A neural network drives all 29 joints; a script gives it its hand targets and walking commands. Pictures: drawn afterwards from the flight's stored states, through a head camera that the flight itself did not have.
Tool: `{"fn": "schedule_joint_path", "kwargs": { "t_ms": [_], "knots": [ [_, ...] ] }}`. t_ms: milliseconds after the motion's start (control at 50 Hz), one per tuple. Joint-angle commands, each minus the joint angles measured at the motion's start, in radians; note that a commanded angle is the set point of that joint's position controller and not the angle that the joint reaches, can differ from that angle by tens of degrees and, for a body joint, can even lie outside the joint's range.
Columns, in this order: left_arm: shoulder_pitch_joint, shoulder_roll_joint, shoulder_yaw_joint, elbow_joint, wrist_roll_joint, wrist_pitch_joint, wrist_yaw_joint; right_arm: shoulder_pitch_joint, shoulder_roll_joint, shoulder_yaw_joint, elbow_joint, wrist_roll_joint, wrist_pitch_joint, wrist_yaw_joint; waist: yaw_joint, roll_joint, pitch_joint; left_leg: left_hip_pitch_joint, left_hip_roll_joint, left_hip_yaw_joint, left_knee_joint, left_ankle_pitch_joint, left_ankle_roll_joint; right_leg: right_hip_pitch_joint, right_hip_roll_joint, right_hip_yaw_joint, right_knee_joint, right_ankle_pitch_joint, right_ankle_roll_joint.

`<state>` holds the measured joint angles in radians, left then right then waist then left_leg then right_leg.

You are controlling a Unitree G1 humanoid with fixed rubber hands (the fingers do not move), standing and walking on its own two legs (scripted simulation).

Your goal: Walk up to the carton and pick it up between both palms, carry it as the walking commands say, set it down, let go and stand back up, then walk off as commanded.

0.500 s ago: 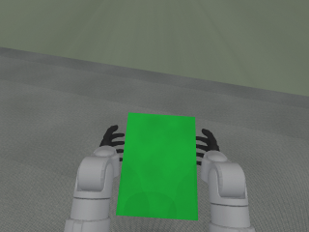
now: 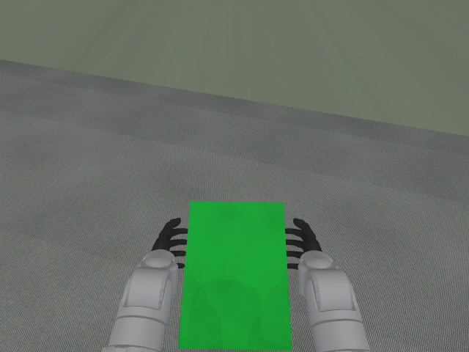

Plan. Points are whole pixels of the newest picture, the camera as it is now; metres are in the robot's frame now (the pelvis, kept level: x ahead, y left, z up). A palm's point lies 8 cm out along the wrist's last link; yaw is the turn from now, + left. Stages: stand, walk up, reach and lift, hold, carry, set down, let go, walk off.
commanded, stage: hold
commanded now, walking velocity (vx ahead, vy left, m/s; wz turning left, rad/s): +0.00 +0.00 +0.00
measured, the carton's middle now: (235, 274) +0.30 +0.00 -0.07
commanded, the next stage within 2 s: set down in 0.80 s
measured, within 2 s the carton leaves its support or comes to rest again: neither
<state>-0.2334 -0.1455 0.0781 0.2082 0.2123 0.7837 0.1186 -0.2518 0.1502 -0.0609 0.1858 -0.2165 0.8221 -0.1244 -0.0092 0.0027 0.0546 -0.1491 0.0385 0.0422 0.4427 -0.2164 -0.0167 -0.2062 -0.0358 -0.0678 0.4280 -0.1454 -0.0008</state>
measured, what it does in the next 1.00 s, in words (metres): stands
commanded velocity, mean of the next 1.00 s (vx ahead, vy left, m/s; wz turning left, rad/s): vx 0.00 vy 0.00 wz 0.00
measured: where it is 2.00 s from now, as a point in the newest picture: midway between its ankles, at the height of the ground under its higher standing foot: outside the picture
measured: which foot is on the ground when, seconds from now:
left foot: down 0.00-1.00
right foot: down 0.00-1.00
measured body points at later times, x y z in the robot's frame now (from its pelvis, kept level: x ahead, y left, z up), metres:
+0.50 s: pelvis -0.03 -0.01 -0.01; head -0.09 -0.01 +0.44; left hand +0.29 +0.12 +0.05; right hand +0.30 -0.14 +0.06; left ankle +0.02 +0.13 -0.74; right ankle +0.06 -0.11 -0.74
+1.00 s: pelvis +0.00 +0.01 +0.00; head -0.05 +0.00 +0.44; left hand +0.31 +0.13 +0.03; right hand +0.31 -0.13 +0.04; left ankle +0.02 +0.13 -0.74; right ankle +0.06 -0.11 -0.74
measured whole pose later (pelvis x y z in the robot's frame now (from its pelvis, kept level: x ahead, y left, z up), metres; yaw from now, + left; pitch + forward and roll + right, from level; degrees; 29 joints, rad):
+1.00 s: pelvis +0.00 +0.01 +0.00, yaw +2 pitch -7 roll +0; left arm -0.39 -0.19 0.25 0.47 0.33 0.71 0.04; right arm -0.39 0.19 -0.27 0.43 -0.33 0.71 -0.05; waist -0.06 0.02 0.00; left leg -0.11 -0.01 -0.04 0.47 -0.24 0.00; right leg -0.14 0.00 0.00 0.44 -0.17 0.00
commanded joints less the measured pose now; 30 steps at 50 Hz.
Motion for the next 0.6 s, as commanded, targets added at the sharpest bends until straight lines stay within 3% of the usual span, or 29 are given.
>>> {"fn": "schedule_joint_path", "kwargs": {
  "t_ms": [0, 60, 120, 300, 380, 580],
  "knots": [
    [-0.567, -1.066, -0.593, -0.327, -0.309, -0.143, -0.25, -0.482, 1.114, 0.574, -0.281, 0.306, -0.135, 0.241, -0.038, 0.024, -0.621, 0.104, -0.104, -0.148, -0.024, 0.473, 0.034, 0.358, 0.129, 0.145, 0.049, 0.415, 0.026],
    [-0.507, -1.035, -0.532, -0.148, -0.265, -0.123, -0.273, -0.424, 1.088, 0.507, -0.115, 0.263, -0.116, 0.264, -0.046, 0.03, -0.341, -0.013, -0.103, -0.15, -0.069, 0.169, 0.041, 0.275, 0.116, 0.145, 0.007, 0.136, 0.009],
    [-0.52, -1.031, -0.46, -0.031, -0.229, -0.125, -0.303, -0.455, 1.116, 0.465, -0.014, 0.248, -0.11, 0.283, -0.034, -0.009, -0.246, -0.06, -0.109, -0.145, -0.084, 0.02, 0.06, 0.257, 0.113, 0.145, -0.017, 0.0, 0.014],
    [-0.779, -1.034, -0.302, 0.168, -0.161, -0.134, -0.355, -0.643, 1.182, 0.321, 0.231, 0.202, -0.111, 0.316, -0.013, -0.019, -0.198, -0.107, -0.106, -0.131, -0.09, -0.149, 0.071, 0.218, 0.104, 0.152, -0.052, -0.2, 0.022],
    [-0.871, -1.037, -0.267, 0.241, -0.146, -0.145, -0.368, -0.708, 1.188, 0.263, 0.314, 0.176, -0.127, 0.316, -0.024, -0.019, -0.215, -0.094, -0.108, -0.124, -0.079, -0.167, 0.064, 0.184, 0.095, 0.157, -0.07, -0.251, 0.019],
    [-0.934, -1.049, -0.253, 0.279, -0.144, -0.169, -0.369, -0.755, 1.187, 0.225, 0.354, 0.16, -0.152, 0.304, -0.034, -0.013, -0.27, -0.082, -0.107, -0.123, -0.076, -0.142, 0.054, 0.172, 0.092, 0.145, -0.065, -0.218, 0.019]
  ]
}}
